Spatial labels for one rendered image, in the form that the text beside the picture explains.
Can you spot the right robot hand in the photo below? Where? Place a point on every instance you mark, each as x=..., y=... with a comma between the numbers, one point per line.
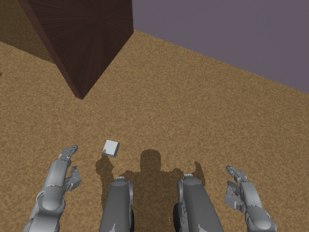
x=245, y=196

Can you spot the left robot arm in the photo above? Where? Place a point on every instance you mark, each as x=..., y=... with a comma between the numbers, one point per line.
x=47, y=211

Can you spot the small box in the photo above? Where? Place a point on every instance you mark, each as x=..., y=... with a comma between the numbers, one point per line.
x=110, y=148

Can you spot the right robot arm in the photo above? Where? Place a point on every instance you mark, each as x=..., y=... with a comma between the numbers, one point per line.
x=258, y=220

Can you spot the left robot hand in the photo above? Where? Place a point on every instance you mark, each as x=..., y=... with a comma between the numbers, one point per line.
x=56, y=175

